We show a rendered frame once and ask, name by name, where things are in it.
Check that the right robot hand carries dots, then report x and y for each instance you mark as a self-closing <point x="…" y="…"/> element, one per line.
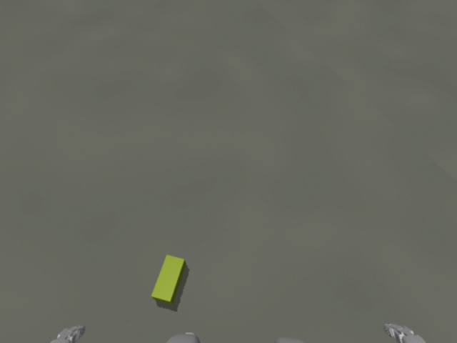
<point x="402" y="334"/>

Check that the carton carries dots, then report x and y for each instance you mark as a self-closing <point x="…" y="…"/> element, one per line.
<point x="169" y="279"/>

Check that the left robot hand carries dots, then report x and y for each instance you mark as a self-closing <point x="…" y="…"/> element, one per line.
<point x="70" y="335"/>

